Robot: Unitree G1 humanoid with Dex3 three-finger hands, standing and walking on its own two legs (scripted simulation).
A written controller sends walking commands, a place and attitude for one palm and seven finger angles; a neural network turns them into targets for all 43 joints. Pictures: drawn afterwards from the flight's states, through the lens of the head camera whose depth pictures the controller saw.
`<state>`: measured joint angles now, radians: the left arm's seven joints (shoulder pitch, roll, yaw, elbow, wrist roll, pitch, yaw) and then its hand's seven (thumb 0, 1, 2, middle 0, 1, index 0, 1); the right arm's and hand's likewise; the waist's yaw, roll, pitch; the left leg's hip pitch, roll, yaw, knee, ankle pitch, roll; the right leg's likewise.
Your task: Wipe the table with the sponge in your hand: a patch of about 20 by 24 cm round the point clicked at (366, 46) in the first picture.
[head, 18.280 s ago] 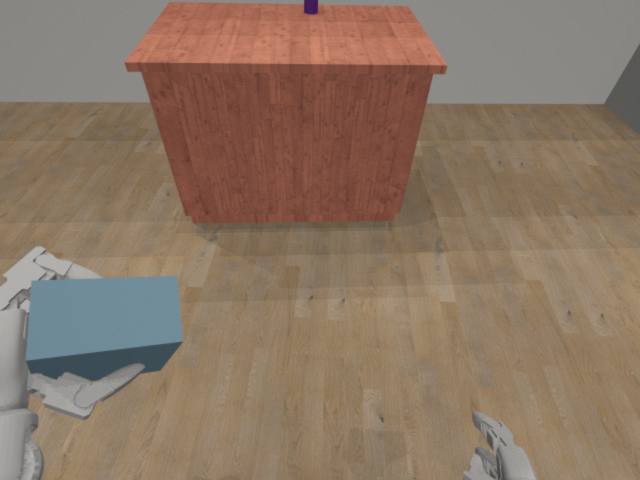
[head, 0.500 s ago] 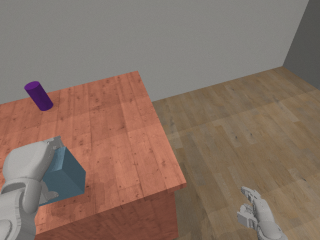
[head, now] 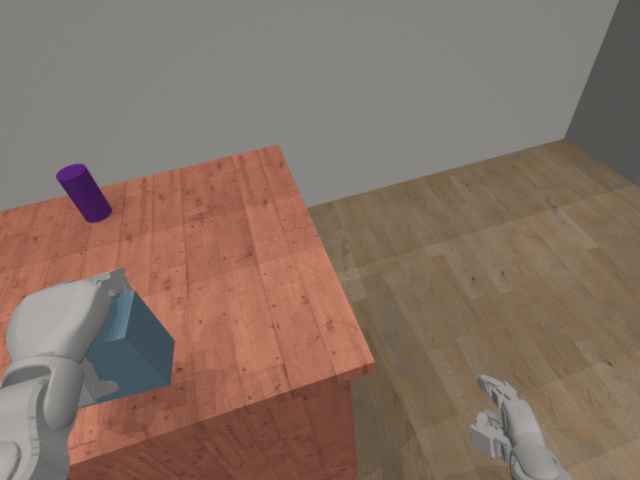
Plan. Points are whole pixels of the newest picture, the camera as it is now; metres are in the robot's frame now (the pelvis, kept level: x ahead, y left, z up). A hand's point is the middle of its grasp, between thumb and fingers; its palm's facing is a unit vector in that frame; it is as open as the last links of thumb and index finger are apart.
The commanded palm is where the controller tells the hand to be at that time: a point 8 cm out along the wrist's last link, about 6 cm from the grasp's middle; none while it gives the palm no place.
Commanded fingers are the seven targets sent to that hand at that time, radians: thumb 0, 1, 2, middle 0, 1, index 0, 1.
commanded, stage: lower the sponge onto the table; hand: left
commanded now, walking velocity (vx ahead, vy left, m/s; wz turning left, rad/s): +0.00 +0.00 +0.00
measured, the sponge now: (111, 359) +0.20 +0.29 +0.08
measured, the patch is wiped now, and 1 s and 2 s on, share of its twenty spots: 0.00 0.00 0.25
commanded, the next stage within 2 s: wipe forward along the first lane in 1.42 s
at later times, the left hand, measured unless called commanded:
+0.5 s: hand (104, 346) +0.21 +0.29 +0.10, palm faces +0.02 -0.08 -1.00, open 10.5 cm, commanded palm +0.17 +0.29 +0.17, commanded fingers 0.00 0.10 1.30 -1.20 -1.60 -1.20 -1.60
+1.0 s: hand (109, 366) +0.19 +0.29 +0.08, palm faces -0.01 -0.10 -1.00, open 10.5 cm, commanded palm +0.17 +0.29 +0.14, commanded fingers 0.00 0.10 1.30 -1.20 -1.60 -1.20 -1.60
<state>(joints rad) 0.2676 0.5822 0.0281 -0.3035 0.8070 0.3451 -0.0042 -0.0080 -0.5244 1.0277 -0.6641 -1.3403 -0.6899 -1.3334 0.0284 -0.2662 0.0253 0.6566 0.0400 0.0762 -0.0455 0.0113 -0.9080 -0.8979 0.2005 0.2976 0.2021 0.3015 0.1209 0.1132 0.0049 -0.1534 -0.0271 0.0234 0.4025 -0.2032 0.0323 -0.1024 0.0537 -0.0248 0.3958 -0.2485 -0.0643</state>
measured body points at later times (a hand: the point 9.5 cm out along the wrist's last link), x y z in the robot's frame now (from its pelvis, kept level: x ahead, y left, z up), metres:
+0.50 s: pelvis -0.01 +0.00 +0.00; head -0.01 -0.04 +0.45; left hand +0.20 +0.29 +0.15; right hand +0.24 -0.20 -0.09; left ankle +0.01 +0.10 -0.74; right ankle -0.02 -0.08 -0.74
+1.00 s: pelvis +0.01 +0.00 +0.00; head +0.00 -0.05 +0.45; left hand +0.19 +0.29 +0.13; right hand +0.24 -0.22 -0.09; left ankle +0.01 +0.10 -0.74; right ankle -0.02 -0.08 -0.74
